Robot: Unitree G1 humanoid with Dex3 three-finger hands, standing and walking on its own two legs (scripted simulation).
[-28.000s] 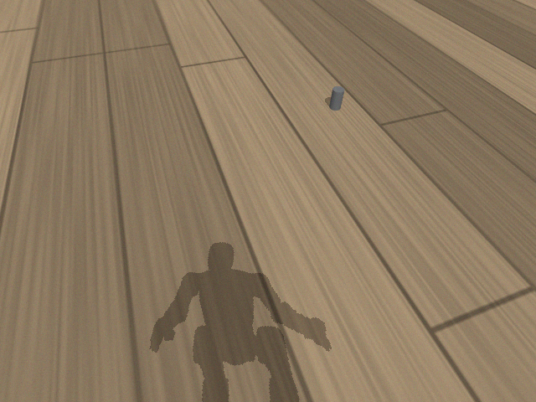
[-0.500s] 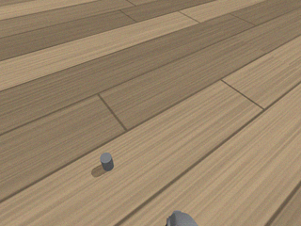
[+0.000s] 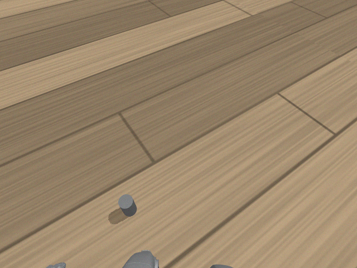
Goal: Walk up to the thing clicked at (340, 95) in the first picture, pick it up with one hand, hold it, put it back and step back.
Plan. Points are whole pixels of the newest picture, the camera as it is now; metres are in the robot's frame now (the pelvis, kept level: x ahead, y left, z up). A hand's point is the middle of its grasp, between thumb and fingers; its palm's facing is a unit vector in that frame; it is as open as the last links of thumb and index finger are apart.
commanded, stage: walk up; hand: left
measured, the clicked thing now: (127, 205) +0.47 +0.28 -0.69
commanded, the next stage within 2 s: none
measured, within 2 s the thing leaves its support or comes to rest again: neither
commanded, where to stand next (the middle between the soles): +0.06 -0.03 m, yaw +3 degrees
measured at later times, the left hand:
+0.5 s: hand out of the picture +0.04 +0.27 -0.14, palm faces -0.03 -0.92 -0.39, open 7.4 cm
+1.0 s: hand out of the picture +0.10 +0.26 -0.14, palm faces -0.06 -0.94 -0.33, open 7.4 cm
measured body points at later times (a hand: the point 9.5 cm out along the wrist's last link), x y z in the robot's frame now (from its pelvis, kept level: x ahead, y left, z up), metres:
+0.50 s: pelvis -0.01 +0.00 +0.00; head +0.00 -0.01 +0.45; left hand +0.04 +0.31 -0.12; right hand +0.10 -0.30 -0.12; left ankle +0.09 +0.13 -0.72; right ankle -0.04 -0.13 -0.72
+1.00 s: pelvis +0.01 +0.01 +0.02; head +0.02 +0.02 +0.47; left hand +0.10 +0.31 -0.12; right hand +0.07 -0.30 -0.11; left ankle +0.09 +0.13 -0.72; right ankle -0.04 -0.13 -0.72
